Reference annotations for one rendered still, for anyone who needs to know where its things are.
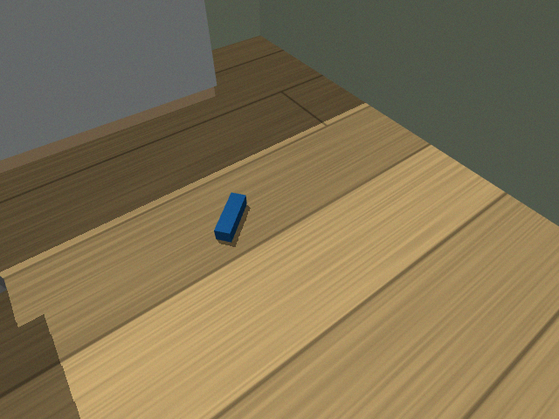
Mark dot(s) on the carton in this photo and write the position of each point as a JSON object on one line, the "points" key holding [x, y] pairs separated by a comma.
{"points": [[229, 220]]}

